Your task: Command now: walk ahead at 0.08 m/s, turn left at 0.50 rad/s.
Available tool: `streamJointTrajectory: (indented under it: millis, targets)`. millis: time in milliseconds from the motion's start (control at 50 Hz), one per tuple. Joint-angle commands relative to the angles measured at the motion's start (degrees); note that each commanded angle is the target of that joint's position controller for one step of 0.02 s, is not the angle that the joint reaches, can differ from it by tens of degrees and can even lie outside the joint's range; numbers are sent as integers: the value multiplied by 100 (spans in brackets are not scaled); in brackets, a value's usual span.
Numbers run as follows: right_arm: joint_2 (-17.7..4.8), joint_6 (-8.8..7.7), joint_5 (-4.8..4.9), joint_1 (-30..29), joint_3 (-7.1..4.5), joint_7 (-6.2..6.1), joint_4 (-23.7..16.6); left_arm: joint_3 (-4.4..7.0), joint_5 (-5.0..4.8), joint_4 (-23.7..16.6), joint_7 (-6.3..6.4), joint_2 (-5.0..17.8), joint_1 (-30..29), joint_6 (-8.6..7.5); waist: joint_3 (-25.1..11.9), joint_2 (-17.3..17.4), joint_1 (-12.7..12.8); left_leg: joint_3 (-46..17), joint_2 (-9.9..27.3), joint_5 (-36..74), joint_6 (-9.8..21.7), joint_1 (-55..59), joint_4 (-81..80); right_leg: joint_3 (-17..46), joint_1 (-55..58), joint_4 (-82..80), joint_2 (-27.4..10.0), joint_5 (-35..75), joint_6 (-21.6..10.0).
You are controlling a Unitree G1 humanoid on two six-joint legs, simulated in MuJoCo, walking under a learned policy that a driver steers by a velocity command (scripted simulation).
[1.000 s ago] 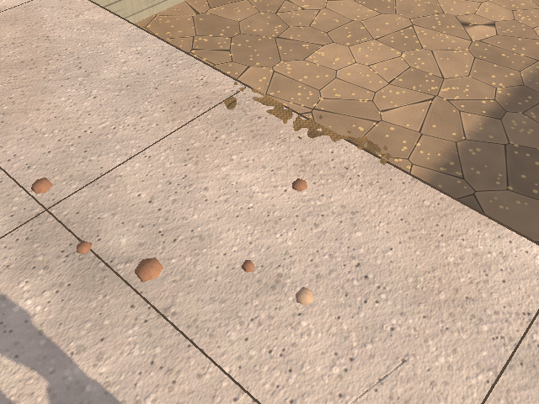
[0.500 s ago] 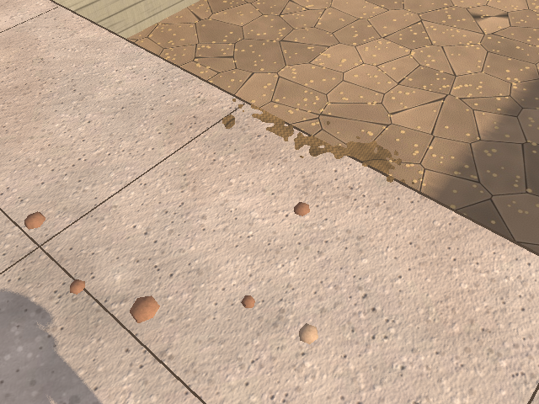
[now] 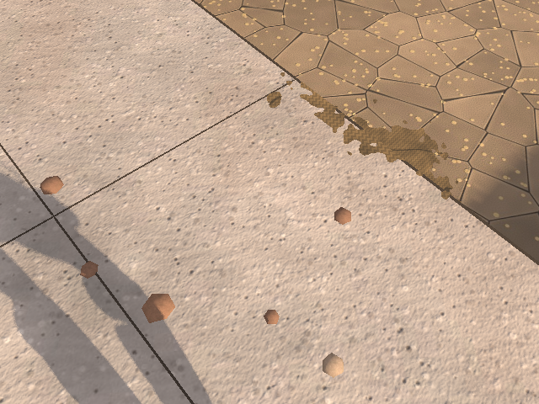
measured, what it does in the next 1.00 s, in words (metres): steps on the spot, turning left: right foot, then left foot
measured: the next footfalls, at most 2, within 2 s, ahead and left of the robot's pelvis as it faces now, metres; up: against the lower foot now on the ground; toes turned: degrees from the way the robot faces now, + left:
right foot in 0.44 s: +0.11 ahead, -0.14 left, +0.00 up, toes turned +21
left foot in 0.96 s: +0.02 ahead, +0.05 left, +0.00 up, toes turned +36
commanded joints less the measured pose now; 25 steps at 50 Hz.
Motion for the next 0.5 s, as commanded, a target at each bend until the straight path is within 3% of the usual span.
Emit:
streamJointTrajectory:
  millis: [20, 80, 140, 320, 400, 420, 440, 460, 480, 500]
  targets:
    - [-825, -4, -28, 102, -192, -14, -404, 124, 9, -82, 22, 425, 805, 182, -1014, 324, 203, -1821, 1556, 779, 592, 313, -973, 43, 280, -284, -14, 308, 130]
    - [-901, 101, -3, 239, -241, -39, -474, 174, -7, -309, 27, 581, 284, 255, -930, 524, 13, -2213, 1467, -743, 349, 500, -1154, 154, -88, -676, -17, 503, 243]
    - [-968, 176, 4, 390, -288, -65, -518, 194, -40, -479, 38, 647, -42, 270, -838, 591, -120, -2603, 1475, -1379, 255, 791, -1211, 249, -328, -1009, 34, 474, 301]
    - [-1093, 249, -62, 423, -372, -30, -669, 126, -181, -781, 98, 717, -149, 141, -920, 738, -139, -3274, 1416, -430, 396, 1140, -874, 351, 353, -2146, 457, -135, 43]
    - [-1115, 310, -7, 84, -393, 41, -777, 96, -261, -739, 132, 771, 495, 60, -963, 777, 195, -3366, 1146, -301, 86, 670, -764, 249, 1678, -3736, 652, 190, -170]
    - [-1066, 318, 49, -31, -379, 38, -831, 116, -226, -692, 167, 850, 760, 34, -923, 681, 350, -3202, 882, -876, -191, 249, -632, 283, 2327, -4632, 511, 675, -233]
    - [-761, 308, 101, 160, -306, 18, -881, 207, -153, -767, 224, 1261, 602, 29, -917, -137, 133, -2613, 333, -2195, -557, -363, 164, 1214, 2789, -5316, -417, 314, -456]
    - [-626, 280, 150, 361, -287, -26, -955, 268, -75, -1068, 229, 1722, 157, 55, -935, -1083, -6, -1210, -546, -2695, -790, -1198, 1709, 2801, 2857, -5609, -1936, 239, -1025]
    - [-1147, 263, -87, 168, -397, -41, -880, 249, 8, -1069, 189, 1574, -42, 82, -608, -612, 3, -917, -104, -2681, -863, -1255, 2812, 2597, 2040, -5427, -2095, 1168, -1447]
    - [-1170, 263, -127, 222, -418, -5, -850, 143, -38, -1125, 156, 1177, -185, 62, -559, -333, -146, -961, 47, -2418, -871, -973, 3345, 2087, 1806, -5224, -1783, 1893, -1389]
